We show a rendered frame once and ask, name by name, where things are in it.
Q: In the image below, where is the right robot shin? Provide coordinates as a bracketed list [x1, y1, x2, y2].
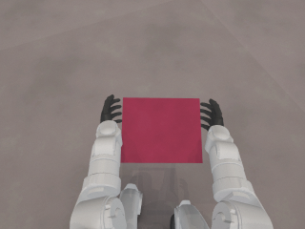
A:
[174, 199, 191, 229]

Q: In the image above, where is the carton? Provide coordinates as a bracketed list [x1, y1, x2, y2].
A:
[120, 97, 203, 163]

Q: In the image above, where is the robot right upper arm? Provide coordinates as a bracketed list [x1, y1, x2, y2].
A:
[211, 199, 274, 229]

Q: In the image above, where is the robot left hand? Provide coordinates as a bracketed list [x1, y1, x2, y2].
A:
[100, 94, 122, 123]

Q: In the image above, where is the robot left upper arm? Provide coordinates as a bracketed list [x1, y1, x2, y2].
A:
[70, 195, 127, 229]

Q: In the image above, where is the left robot forearm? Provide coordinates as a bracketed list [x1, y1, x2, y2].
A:
[70, 120, 123, 229]

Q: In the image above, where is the right robot forearm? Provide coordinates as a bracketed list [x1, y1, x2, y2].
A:
[204, 125, 266, 212]

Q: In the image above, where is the robot right hand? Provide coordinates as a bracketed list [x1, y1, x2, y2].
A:
[200, 98, 224, 131]

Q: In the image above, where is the robot left thigh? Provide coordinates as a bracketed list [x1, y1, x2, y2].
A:
[119, 188, 143, 229]

